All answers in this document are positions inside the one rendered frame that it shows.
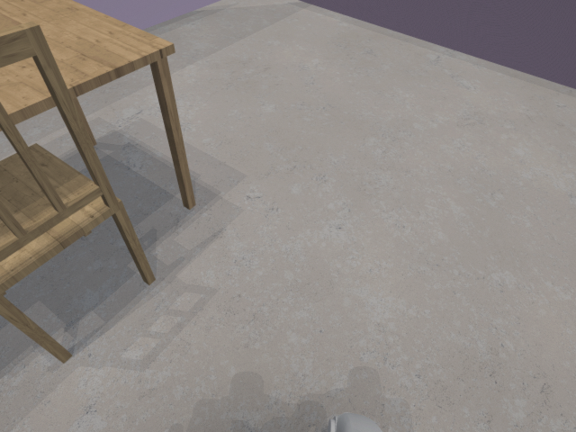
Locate table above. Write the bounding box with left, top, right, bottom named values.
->
left=0, top=0, right=196, bottom=210

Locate right robot thigh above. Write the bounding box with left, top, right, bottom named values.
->
left=328, top=413, right=382, bottom=432

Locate chair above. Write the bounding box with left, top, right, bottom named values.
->
left=0, top=22, right=156, bottom=364

